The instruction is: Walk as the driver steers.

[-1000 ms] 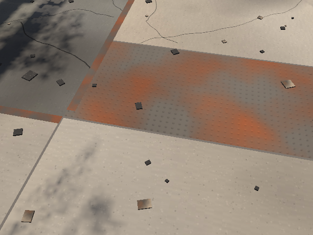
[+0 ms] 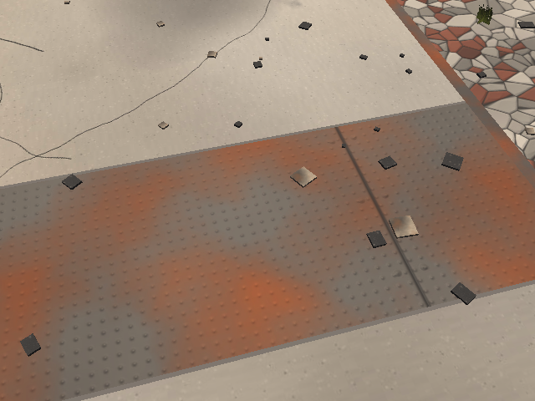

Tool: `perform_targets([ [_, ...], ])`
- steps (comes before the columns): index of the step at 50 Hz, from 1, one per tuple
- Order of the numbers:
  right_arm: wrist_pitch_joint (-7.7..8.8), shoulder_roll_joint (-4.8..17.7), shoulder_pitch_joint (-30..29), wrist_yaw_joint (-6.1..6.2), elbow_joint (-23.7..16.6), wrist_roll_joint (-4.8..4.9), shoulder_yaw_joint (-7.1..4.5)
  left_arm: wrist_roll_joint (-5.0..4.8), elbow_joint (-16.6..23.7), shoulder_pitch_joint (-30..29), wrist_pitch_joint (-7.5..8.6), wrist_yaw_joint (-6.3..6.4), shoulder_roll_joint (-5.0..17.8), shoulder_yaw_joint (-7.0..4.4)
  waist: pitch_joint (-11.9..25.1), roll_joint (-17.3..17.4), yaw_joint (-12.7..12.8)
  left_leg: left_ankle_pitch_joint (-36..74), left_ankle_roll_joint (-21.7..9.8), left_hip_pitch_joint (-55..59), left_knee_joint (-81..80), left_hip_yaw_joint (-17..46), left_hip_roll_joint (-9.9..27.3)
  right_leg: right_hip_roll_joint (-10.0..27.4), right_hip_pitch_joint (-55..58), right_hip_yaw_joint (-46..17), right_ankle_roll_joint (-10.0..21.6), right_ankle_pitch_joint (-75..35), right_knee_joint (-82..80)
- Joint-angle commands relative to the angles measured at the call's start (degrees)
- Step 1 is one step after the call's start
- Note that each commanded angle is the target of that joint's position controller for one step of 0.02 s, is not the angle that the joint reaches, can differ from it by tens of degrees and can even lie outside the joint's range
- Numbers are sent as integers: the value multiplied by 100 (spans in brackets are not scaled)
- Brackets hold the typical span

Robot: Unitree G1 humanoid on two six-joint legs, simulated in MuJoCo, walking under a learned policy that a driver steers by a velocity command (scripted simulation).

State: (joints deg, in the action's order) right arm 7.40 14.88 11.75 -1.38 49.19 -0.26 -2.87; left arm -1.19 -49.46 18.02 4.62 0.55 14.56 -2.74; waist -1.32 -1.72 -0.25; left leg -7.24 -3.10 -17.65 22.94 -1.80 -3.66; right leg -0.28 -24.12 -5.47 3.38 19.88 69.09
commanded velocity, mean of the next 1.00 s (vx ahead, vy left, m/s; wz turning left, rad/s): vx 0.50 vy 0.00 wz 0.18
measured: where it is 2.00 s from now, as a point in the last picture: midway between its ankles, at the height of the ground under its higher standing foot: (225, 218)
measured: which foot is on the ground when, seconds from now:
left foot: down 0.00-0.38, up 0.40-0.92, down 0.94-1.00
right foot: up 0.00-0.34, down 0.36-0.92, up 0.94-1.00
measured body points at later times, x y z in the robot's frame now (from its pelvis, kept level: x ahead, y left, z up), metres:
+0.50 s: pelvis +0.27 -0.08 +0.00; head +0.29 -0.09 +0.45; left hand +0.40 +0.19 -0.10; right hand +0.32 -0.35 -0.14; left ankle +0.20 +0.09 -0.65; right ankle +0.32 -0.16 -0.74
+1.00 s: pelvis +0.54 -0.01 -0.02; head +0.58 +0.00 +0.43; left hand +0.50 +0.26 -0.15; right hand +0.78 -0.21 -0.12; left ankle +0.60 +0.07 -0.74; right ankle +0.37 -0.17 -0.65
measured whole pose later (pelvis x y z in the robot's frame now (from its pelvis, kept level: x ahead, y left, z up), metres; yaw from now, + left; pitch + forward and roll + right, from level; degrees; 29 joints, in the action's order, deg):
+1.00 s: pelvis +0.54 -0.01 -0.02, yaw +16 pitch +2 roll +0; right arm 3.4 15.2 6.2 -2.6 40.5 1.0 -3.8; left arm -0.7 -50.8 18.0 4.9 0.6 15.1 -2.6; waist -2.7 0.4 1.2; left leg -10.9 -7.0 -28.0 36.4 -3.0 -3.6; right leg 1.8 -10.9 3.8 -0.4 28.9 63.0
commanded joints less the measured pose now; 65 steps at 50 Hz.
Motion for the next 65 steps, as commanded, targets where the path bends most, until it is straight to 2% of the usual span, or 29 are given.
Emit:
perform_targets([
  [1,65,399,186,-18,-154,-7,-52,28,394,158,61,-11,256,-72,304,503,99,410,-1119,997,-1391,1812,1591,656,-1067,-66,-23,-328,-272],
  [6,-8,800,550,67,18,75,-135,113,793,-820,66,-26,148,40,11,425,-98,801,-1111,834,-1701,1134,1535,791,-1393,232,-224,-1396,-1975],
  [9,-75,884,811,83,117,138,-124,69,930,-1388,102,-81,146,75,-70,509,-290,866,-895,781,-1593,712,1341,569,-979,471,-260,-2142,-2996],
  [12,-142,929,1136,76,262,177,-114,5,1126,-1856,118,-154,240,69,-159,587,-431,656,-820,1131,-1416,787,1548,459,-867,506,-211,-2156,-3475],
  [15,-237,1026,1125,97,316,184,-139,0,1250,-1905,161,-229,427,8,-151,647,-263,885,-679,1599,-1040,896,1806,349,-632,538,17,-1630,-3861],
  [17,-301,988,986,116,282,153,-106,38,957,-868,176,-209,747,-182,434,574,320,2318,-451,1508,229,562,1482,63,836,767,256,-1482,-4134],
  [18,-298,781,913,129,149,62,-12,78,706,247,172,-155,1139,-331,1191,231,767,1893,-232,668,1765,255,1167,684,2414,98,576,-1552,-4023],
  [19,-182,110,1501,106,14,28,197,158,604,878,115,-140,1783,-479,1946,-1236,645,-559,186,-1664,4060,-112,246,2107,4523,-2381,1430,-907,-4401],
  [20,-51,374,1526,83,112,114,144,102,554,1041,106,-174,1344,-362,2248,-1274,687,-2465,133,-2436,4970,716,209,2354,4626,-3733,1617,-361,-5142],
  [21,0,852,1069,59,-4,281,5,85,616,558,121,-181,1005,-252,1350,-829,583,-2099,18,-2874,5261,809,545,2212,3884,-2881,1304,-329,-5193],
  [22,-18,846,723,79,-68,291,-4,84,715,61,125,-187,792,-182,897,-453,424,-1539,-9,-2713,5064,694,825,1969,3063,-2019,1098,-731,-5300],
  [23,-77,749,562,106,-76,218,-19,103,741,-305,138,-215,598,-127,545,-215,259,-1140,26,-2495,4732,657,1005,1712,2374,-1430,970,-1046,-5527],
  [25,-271,544,748,132,-6,187,-44,158,673,-572,227,-250,455,-107,331,-405,-23,-653,79,-1870,4391,723,1170,1404,1594,-663,814,-1462,-5927],
  [30,-410,395,391,152,-169,178,-103,231,313,-244,310,-133,609,-186,41,-141,-33,408,183,-2432,3659,1064,994,1365,1677,339,794,-2596,-6162],
  [35,-370,258,-426,11,-466,121,-61,193,149,-107,257,0,750,-190,-207,-79,223,1494,148,-2397,2192,652,881,1314,1967,1028,560,-2576,-6308],
  [41,-358,132,-1346,-230,-1090,144,12,110,-131,404,11,61,888,-230,-484,-7,513,703,-77,-2886,1456,72,797,1690,3206,1393,488,-3488,-5741],
  [44,-383,308,-1053,-306,-1238,163,-89,83,-31,195,-105,133,1124,-283,-61,-333,170,-132,-362,-1829,1405,-505,315,1672,3254,1680,322,-6096,-4757],
  [46,-405,784,304,-246,-984,188,-354,58,52,-9,-172,183,1245,-309,711,-398,-614,-73,-714,143,1004,-573,-109,1461,2703,1827,127,-6790,-2880],
  [47,-456,1273,1224,-109,-789,158,-560,83,179,-26,-112,189,1187,-271,1225,109,-1029,35,-1044,1928,683,523,459,1177,1328,1811,-111,-5044,-1171],
  [48,-435,1835,1120,-41,-827,151,-622,266,440,611,88,31,175,28,1705,1582,-256,-222,-2130,3963,420,3707,2013,-68,-1371,1260,-451,1058,902],
  [49,-393,1422,1412,-28,-896,100,-512,39,569,46,372,-79,639,-34,2414,1041,-681,-737,-2383,4322,-418,4983,2351,-182,-2069,-35,-354,1361,1539],
  [50,-348,1105,1183,-22,-869,74,-435,-155,779,-573,485,-114,874,-107,1532,746,-728,-386,-1998,3745,-531,4019,2119,149,-2493,-102,-207,783,1312],
  [51,-325,897,738,-25,-947,130,-374,-91,822,-674,519,-83,820,-85,992,231,-422,126,-1733,2792,-556,3233,1839,412,-2266,-48,-162,268,719],
  [52,-325,723,318,-28,-1069,126,-318,56,762,-675,484,-33,825,-126,650,32,-166,698,-1562,1940,-646,2693,1595,574,-1872,29,-223,51,242],
  [53,-325,609,119,-11,-1171,74,-270,123,766,-529,400,-26,870,-175,532,97,35,1052,-1518,1388,-795,2402,1435,686,-1470,4,-289,-101,-7],
  [56,-300,773,137,54,-1205,98,-309,215,897,-486,202,-13,663,-165,359,221,206,1703,-1526,562,-1013,1953,1221,686,-1142,187,-565,-404,-776],
  [58,-308,913,285,131,-1159,106,-345,234,1054,-890,163,5,533,-111,229,335,102,1825,-1396,289,-1048,1595,1029,588,-1143,321,-695,-1063,-1604],
  [61,-346,852,604,182,-1026,140,-315,205,1154,-1493,199,-59,342,-13,235,557,-234,1412,-1039,219,-902,1197,740,358,-697,450,-656,-2419,-3042],
  [65,-349,889,1011,164,-827,151,-294,101,1355,-2051,272,-169,521,-41,113,691,-500,754,-964,834,-677,1645,1122,248,-723,366,-465,-2624,-3767],
])
Velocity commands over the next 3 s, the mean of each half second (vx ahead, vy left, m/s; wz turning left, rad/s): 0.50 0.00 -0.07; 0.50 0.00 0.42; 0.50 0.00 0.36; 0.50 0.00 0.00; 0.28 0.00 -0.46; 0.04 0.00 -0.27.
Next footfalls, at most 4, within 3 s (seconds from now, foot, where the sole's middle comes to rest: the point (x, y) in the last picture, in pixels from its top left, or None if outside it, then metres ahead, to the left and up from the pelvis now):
0.36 right None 0.36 -0.16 -0.78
0.94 left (246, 335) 0.64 0.08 -0.77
1.42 right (276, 230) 0.98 0.00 -0.77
1.94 left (169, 194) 1.12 0.34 -0.78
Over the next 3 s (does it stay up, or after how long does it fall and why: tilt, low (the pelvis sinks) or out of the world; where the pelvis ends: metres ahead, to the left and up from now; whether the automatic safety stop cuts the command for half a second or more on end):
stays up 1.29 0.29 -0.01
